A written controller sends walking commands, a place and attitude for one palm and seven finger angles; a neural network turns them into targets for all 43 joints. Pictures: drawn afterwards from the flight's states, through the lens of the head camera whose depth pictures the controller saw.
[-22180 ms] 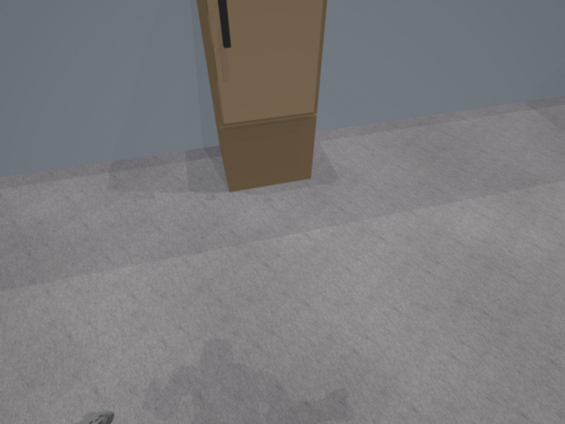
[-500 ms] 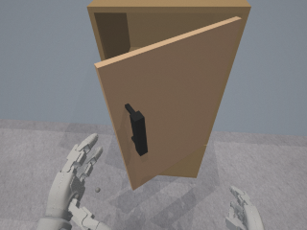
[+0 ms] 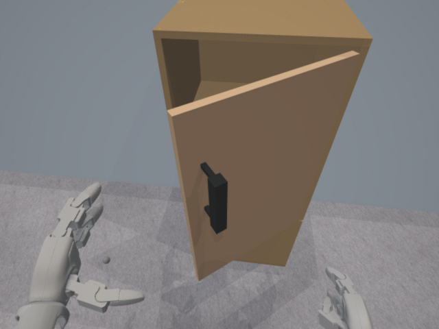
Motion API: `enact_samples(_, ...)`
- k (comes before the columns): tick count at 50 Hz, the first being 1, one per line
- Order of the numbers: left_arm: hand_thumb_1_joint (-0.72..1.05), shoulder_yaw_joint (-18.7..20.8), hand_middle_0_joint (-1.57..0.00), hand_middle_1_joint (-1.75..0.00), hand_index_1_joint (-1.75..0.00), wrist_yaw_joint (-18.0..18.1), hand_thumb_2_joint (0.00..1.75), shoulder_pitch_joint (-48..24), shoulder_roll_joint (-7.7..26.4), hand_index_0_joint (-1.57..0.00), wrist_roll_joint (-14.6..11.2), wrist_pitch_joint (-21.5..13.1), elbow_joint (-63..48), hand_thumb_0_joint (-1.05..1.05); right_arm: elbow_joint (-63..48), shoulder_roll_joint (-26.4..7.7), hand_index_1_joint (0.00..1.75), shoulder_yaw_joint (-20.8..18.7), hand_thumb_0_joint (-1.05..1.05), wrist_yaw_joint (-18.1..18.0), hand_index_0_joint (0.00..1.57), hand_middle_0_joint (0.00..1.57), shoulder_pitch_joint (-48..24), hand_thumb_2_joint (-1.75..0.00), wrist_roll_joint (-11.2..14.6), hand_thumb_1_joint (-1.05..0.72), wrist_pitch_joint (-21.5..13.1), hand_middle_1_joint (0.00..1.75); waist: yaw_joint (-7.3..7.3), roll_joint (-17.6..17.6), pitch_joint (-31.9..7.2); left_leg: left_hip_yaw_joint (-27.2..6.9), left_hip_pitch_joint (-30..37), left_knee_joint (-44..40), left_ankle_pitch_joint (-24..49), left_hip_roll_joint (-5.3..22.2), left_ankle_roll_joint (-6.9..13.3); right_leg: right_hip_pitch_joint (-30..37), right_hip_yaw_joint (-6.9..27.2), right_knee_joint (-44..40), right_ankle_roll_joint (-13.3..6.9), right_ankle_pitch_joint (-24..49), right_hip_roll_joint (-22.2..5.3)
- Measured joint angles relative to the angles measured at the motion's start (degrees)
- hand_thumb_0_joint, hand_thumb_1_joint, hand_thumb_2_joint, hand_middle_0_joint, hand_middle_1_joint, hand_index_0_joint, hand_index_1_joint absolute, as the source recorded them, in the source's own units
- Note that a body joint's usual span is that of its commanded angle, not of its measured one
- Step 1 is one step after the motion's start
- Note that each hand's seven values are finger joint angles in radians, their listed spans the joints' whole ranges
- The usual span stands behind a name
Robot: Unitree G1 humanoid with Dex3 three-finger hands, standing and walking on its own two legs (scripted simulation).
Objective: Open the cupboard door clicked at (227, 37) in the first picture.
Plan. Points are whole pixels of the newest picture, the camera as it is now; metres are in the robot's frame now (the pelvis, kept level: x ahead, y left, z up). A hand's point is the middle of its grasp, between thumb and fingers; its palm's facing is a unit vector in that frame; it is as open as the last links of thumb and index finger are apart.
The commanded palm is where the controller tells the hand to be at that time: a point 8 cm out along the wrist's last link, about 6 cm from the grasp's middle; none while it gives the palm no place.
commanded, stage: draw the hand back to the body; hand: left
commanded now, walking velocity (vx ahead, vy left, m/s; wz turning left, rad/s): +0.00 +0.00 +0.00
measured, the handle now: (212, 198) +0.34 +0.06 +0.08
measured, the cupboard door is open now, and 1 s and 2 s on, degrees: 39 39 39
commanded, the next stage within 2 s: step back with the hand held close in 0.92 s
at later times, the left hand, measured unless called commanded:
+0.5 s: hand (55, 219) +0.21 +0.26 +0.16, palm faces +0.40 -0.83 -0.40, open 9.5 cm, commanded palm +0.17 +0.30 +0.19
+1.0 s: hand (62, 218) +0.21 +0.25 +0.17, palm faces +0.42 -0.81 -0.40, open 7.4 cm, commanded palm +0.16 +0.29 +0.19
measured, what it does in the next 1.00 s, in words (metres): stands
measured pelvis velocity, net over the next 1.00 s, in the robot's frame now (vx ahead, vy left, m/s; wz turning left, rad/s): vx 0.02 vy -0.01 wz -0.03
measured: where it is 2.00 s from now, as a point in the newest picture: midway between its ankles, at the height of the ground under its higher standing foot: outside the picture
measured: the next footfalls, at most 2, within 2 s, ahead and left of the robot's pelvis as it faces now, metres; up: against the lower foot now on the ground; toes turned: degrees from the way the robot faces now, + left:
right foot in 1.76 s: -0.06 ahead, -0.09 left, +0.00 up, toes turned +3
left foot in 1.98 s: -0.02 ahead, +0.13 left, +0.00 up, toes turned -2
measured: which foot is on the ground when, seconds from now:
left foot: down 0.00-1.00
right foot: down 0.00-1.00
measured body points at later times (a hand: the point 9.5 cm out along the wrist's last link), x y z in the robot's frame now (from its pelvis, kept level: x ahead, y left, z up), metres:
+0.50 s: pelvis +0.02 +0.01 +0.02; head +0.01 +0.00 +0.47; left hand +0.19 +0.30 +0.19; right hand +0.21 -0.21 -0.06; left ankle +0.03 +0.10 -0.72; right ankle -0.03 -0.11 -0.72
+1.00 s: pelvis +0.02 -0.01 +0.02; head +0.00 -0.03 +0.47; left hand +0.18 +0.29 +0.19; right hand +0.20 -0.24 -0.07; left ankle +0.03 +0.10 -0.72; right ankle -0.03 -0.11 -0.72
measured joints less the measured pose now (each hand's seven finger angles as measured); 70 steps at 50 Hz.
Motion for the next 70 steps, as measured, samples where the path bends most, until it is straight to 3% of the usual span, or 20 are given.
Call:
enact_samples(5, -0.16, 1.0, -0.16, -0.30, -0.31, 3.4, 0.44, 0.0, 0.7, -0.17, 2.2, 0.3, 0.9, -0.01, 1.8, 0.2, 0.30, 0.3, 0.01, -0.1, 0.20, 0.20, -0.8, -0.90, -0.7, -0.90, 0.7, 0.30, 0.35, -0.4, 1.8, 0.8, 4.6, -5.2, 1.9, -0.6, 0.4, 4.3, 0.8, -5.1, 0.5, 2.1, -0.6)
enact_samples(12, 0.08, 4.1, -0.17, -0.30, -0.31, 4.8, 0.55, -0.7, 1.9, -0.18, 3.0, 0.3, 0.9, -0.01, 3.7, 0.3, 0.30, 0.1, 0.01, 0.8, 0.20, 0.20, -1.7, -0.90, -1.1, -0.90, 1.1, 0.30, 0.85, -0.6, 2.8, 1.7, 9.2, -10.3, 3.5, -1.5, 0.9, 8.5, 1.7, -9.7, 1.1, 3.8, -1.4)
enact_samples(29, 0.66, 13.1, -0.20, -0.30, -0.31, 5.2, 0.80, -4.7, 4.4, -0.20, 2.2, -0.3, 2.6, 0.00, 5.3, 0.0, 0.30, -1.4, 0.01, 1.7, 0.20, 0.20, -2.9, -0.90, -1.1, -0.90, 3.0, 0.30, 1.39, -0.6, 3.1, 2.2, 12.9, -14.4, 4.6, -1.3, 0.5, 12.0, 2.3, -14.0, 0.8, 5.2, -1.2)
enact_samples(34, 0.79, 13.5, -0.20, -0.30, -0.31, 5.2, 0.85, -5.3, 3.6, -0.21, 2.0, -0.5, 3.7, 0.01, 5.6, -0.4, 0.30, -1.9, 0.01, 1.9, 0.20, 0.20, -2.8, -0.90, -1.0, -0.90, 3.4, 0.30, 1.22, -0.3, 3.4, 2.1, 13.2, -14.9, 4.9, -1.0, 0.3, 12.3, 2.2, -14.4, 0.5, 5.5, -0.9)
enact_samples(54, 0.89, 12.9, -0.21, -0.30, -0.31, 4.4, 0.90, -5.3, 3.5, -0.21, 1.9, -1.7, 4.8, 0.01, 6.5, -0.4, 0.30, -2.5, 0.01, 1.3, 0.20, 0.20, -3.0, -0.90, -0.7, -0.90, 3.1, 0.30, 1.15, 0.5, 4.0, 1.4, 13.6, -15.2, 5.5, 0.4, -1.0, 13.0, 1.8, -15.3, -0.8, 6.2, 0.6)
enact_samples(59, 0.89, 15.1, -0.21, -0.30, -0.31, 4.2, 0.90, -4.6, 4.5, -0.21, 2.7, -4.2, 4.2, 0.01, 4.8, -0.9, 0.30, -2.7, 0.01, 1.7, 0.20, 0.20, -4.3, -0.90, -0.6, -0.90, 5.4, 0.30, 0.01, 0.6, 3.8, 1.8, 10.5, -13.7, 5.3, 1.2, -1.0, 10.3, 2.2, -15.2, -0.7, 7.1, 1.4)
enact_samples(70, 0.89, 15.5, -0.21, -0.30, -0.31, 4.7, 0.90, -0.6, 8.2, -0.22, 3.0, -3.9, -0.5, 0.01, 1.3, -1.0, 0.30, -4.3, 0.01, 0.9, 0.20, 0.20, -4.4, -0.90, 0.1, -0.90, 9.0, 0.30, -2.29, -1.7, 4.9, 3.9, 6.5, -12.7, 7.0, 0.8, 0.2, 4.2, 4.1, -11.1, 0.5, 7.8, 0.6)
